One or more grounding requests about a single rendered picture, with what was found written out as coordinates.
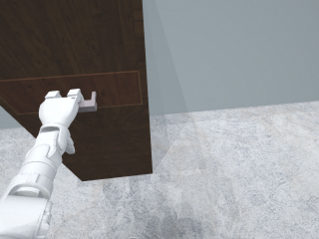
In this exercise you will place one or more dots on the left robot upper arm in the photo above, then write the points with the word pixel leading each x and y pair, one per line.
pixel 25 217

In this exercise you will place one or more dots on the robot left forearm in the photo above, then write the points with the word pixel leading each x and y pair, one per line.
pixel 36 175

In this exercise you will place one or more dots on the cabinet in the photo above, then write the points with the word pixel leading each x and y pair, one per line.
pixel 51 38

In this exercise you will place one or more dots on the drawer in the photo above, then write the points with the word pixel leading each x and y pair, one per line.
pixel 112 89

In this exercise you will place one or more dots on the handle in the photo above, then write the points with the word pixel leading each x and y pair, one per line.
pixel 88 105

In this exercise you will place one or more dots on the robot left hand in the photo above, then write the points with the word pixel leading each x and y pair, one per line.
pixel 56 109

